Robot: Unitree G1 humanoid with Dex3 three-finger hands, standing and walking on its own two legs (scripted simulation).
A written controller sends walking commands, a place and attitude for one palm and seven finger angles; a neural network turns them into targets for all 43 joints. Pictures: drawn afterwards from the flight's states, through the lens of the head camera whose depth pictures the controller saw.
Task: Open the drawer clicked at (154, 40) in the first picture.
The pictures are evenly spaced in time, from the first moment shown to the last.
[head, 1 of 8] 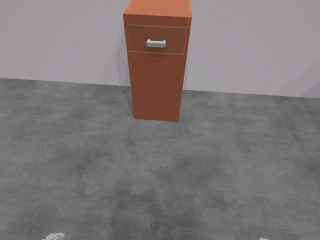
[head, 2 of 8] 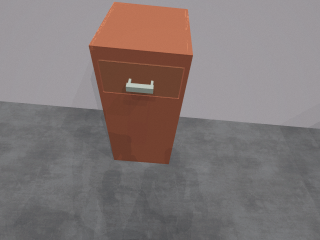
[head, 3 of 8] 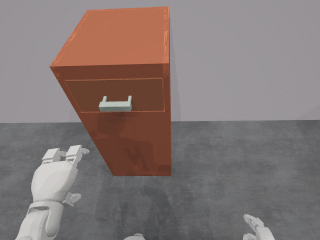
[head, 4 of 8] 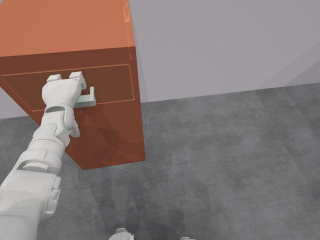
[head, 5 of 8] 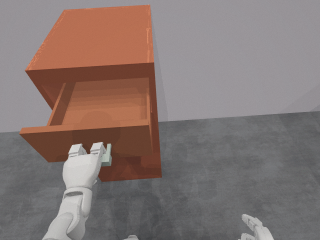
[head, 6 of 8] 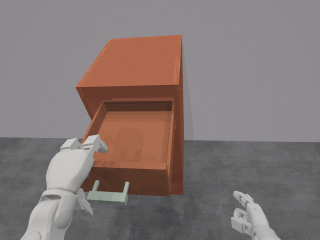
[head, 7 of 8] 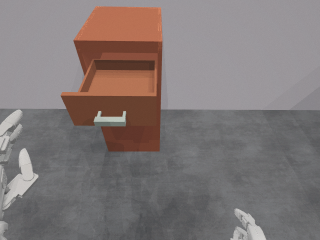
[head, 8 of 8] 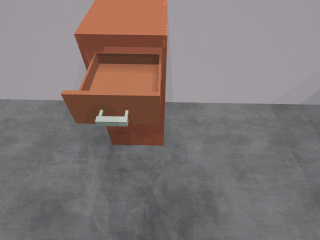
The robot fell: no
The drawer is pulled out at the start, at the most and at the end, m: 0.00 0.30 0.30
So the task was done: yes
